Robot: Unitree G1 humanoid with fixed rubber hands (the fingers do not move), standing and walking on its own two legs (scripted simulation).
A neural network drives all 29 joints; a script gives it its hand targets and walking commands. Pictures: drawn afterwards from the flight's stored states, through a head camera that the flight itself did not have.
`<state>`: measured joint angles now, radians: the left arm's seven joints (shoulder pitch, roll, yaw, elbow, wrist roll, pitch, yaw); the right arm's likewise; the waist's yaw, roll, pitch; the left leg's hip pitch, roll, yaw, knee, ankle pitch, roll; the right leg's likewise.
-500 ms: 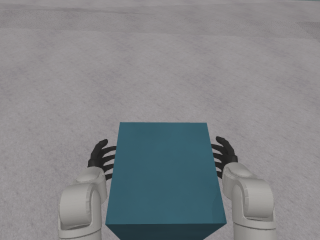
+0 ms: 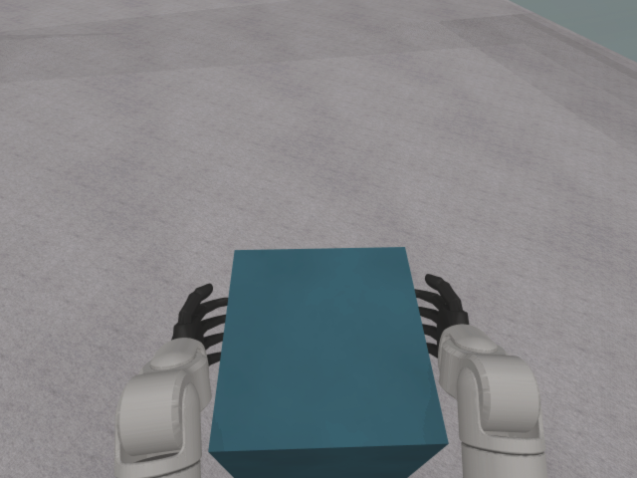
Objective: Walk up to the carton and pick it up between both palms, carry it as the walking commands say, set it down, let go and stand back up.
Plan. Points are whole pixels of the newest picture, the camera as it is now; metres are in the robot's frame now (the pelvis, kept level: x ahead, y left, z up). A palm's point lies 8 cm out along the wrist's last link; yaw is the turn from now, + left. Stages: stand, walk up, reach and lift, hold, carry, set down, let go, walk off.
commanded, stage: carry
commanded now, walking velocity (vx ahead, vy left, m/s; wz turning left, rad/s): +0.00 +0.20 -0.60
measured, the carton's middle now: (321, 376) +0.27 +0.01 +0.01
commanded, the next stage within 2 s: none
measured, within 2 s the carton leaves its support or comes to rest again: neither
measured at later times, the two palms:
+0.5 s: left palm (196, 344) +0.27 +0.15 +0.09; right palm (472, 444) +0.17 -0.13 +0.09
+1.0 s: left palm (158, 361) +0.25 +0.18 +0.08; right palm out of the picture +0.08 -0.05 +0.08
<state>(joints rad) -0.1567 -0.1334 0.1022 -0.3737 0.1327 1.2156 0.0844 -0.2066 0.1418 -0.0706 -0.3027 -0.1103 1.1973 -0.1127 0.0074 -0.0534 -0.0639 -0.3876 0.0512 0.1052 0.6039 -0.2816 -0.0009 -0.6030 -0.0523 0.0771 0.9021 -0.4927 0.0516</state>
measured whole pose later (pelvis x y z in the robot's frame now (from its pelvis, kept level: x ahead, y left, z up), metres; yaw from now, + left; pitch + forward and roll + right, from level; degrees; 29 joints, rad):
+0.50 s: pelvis -0.04 +0.11 +0.01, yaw -18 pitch +4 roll +2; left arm -0.17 -0.14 0.07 -0.38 0.11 1.20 0.09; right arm -0.18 0.14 -0.09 -0.38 -0.10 1.21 -0.12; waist -0.02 -0.01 -0.04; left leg -0.53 0.07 0.04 0.90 -0.41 -0.08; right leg -0.42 -0.08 0.03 0.57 -0.23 0.04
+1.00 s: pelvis -0.05 +0.23 +0.00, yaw -36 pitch +4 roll +1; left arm -0.18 -0.14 0.09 -0.30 0.10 1.21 0.10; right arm -0.17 0.14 -0.09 -0.32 -0.12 1.21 -0.11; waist 0.00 0.02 -0.06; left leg -0.55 0.06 0.12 1.00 -0.45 -0.05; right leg -0.38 -0.05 -0.09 0.62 -0.30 -0.02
